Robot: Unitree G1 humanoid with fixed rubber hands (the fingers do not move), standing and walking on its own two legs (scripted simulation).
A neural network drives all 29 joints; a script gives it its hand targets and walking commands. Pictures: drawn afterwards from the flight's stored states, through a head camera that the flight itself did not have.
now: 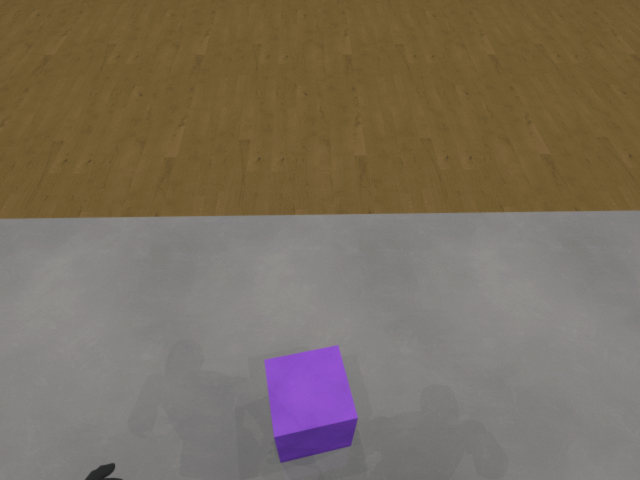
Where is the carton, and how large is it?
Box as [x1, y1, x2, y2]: [264, 345, 357, 462]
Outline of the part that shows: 337,345 264,360 273,432 281,462 348,446 351,443 357,416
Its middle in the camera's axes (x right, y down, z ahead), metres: -0.03 +0.48 +1.10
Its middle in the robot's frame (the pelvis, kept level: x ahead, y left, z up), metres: +0.45 +0.05 -0.66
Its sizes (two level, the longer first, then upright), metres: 0.210 0.200 0.250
